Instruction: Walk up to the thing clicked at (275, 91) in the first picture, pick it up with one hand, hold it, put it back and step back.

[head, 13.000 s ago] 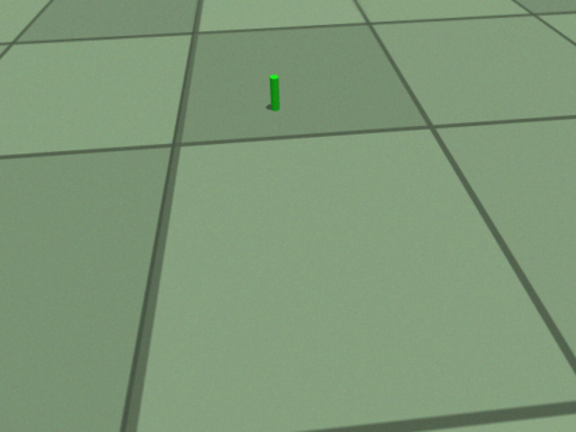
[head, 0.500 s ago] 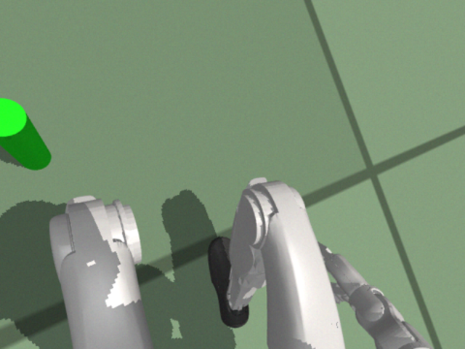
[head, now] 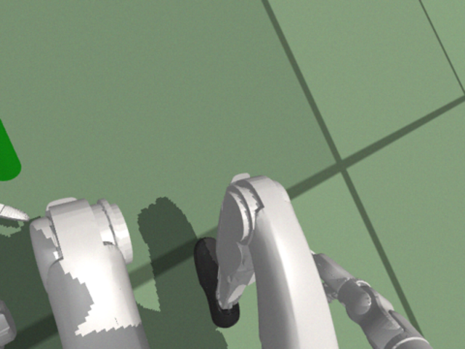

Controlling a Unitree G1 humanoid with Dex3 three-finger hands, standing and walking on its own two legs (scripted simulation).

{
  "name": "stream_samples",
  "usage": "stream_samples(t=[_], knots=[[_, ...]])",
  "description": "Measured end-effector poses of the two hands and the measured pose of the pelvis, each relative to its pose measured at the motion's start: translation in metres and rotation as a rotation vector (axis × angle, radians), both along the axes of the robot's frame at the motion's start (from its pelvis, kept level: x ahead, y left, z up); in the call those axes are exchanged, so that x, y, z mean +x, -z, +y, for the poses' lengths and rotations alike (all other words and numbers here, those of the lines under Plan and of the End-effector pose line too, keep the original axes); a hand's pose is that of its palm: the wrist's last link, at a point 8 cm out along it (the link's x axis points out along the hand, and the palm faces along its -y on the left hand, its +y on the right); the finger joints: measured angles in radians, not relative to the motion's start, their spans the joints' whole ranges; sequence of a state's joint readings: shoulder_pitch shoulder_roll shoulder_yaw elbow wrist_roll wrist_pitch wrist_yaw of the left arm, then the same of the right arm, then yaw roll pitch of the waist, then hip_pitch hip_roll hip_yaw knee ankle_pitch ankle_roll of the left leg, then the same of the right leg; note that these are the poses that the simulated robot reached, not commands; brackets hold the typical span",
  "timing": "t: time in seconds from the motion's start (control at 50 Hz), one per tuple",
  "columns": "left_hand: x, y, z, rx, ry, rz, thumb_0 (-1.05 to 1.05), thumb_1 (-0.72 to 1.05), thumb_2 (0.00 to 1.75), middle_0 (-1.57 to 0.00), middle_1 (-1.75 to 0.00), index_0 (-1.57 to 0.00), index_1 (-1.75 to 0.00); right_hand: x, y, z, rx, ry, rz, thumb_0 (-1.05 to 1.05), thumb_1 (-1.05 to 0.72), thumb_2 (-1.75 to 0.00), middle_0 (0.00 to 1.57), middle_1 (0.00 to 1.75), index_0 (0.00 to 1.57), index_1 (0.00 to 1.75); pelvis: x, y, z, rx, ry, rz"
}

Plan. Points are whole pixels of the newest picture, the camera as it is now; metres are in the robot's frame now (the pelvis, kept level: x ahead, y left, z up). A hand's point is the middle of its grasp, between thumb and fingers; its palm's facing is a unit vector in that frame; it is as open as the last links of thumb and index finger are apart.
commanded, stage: close in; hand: left
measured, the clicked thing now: out of the picture +0.43 +0.29 -0.18
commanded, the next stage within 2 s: rest palm in 0.14 s
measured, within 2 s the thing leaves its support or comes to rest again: leaves its support in 1.26 s
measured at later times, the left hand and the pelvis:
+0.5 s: hand out of the picture +0.42 +0.28 -0.16, palm faces +0.30 -0.95 +0.03, open 15.4 cm; pelvis +0.00 +0.00 +0.00, yaw -1 degrees
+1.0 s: hand out of the picture +0.44 +0.28 -0.17, palm faces +0.32 -0.95 +0.00, open 7.4 cm; pelvis +0.00 +0.00 +0.00, yaw -2 degrees
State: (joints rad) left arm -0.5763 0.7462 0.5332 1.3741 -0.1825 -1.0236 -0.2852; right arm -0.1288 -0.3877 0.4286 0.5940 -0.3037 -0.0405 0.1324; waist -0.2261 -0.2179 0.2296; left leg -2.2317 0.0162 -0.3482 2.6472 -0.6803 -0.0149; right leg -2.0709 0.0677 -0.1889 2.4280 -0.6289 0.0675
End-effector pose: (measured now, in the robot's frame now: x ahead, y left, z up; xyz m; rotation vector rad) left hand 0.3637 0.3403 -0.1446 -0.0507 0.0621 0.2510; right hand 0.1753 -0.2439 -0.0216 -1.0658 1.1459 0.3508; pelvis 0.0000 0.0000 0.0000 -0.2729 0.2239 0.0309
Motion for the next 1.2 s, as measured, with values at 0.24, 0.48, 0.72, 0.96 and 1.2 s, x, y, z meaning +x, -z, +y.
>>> stream_samples(t=[0.24, 0.48, 0.72, 0.96, 1.2], knots=[[0.010, 0.014, -0.013, 0.008, -0.017, -0.017, -0.02, -0.55, 0.07, -0.05, -0.08, -0.05, -0.07, -0.006, -0.003, 0.006, -0.042, -0.019, 0.049, 0.00, -0.92, -0.90, 0.21, 0.30, 0.20, 0.30, 0.000, 0.001, 0.003, -0.021, 0.009, -0.016], [0.016, 0.020, -0.019, 0.021, -0.049, -0.018, -0.01, -0.33, 0.22, -0.18, -0.18, -0.18, -0.18, -0.005, 0.001, 0.009, -0.051, -0.034, 0.080, 0.00, -0.91, -0.90, 0.21, 0.30, 0.20, 0.30, 0.001, 0.001, 0.004, -0.030, 0.015, -0.018], [0.029, 0.020, -0.020, 0.038, -0.057, -0.019, -0.01, 0.11, 0.50, -0.46, -0.45, -0.46, -0.45, -0.008, 0.000, 0.008, -0.061, -0.021, 0.092, 0.00, -0.89, -0.90, 0.21, 0.30, 0.20, 0.30, 0.001, 0.000, 0.004, -0.036, 0.025, -0.016], [0.035, 0.020, -0.018, 0.043, -0.068, -0.012, 0.00, 0.22, 0.73, -0.77, -0.80, -0.73, -0.80, -0.016, -0.001, 0.004, -0.077, 0.001, 0.117, 0.00, -0.88, -0.89, 0.21, 0.30, 0.20, 0.30, 0.001, -0.001, 0.004, -0.036, 0.029, -0.013], [0.042, 0.019, -0.022, 0.038, -0.069, -0.019, -0.01, 0.05, 1.00, -0.87, -1.07, -0.83, -1.07, -0.019, -0.002, 0.002, -0.083, 0.013, 0.123, 0.00, -0.89, -0.90, 0.21, 0.30, 0.20, 0.30, 0.001, -0.003, 0.004, -0.037, 0.031, -0.008]])
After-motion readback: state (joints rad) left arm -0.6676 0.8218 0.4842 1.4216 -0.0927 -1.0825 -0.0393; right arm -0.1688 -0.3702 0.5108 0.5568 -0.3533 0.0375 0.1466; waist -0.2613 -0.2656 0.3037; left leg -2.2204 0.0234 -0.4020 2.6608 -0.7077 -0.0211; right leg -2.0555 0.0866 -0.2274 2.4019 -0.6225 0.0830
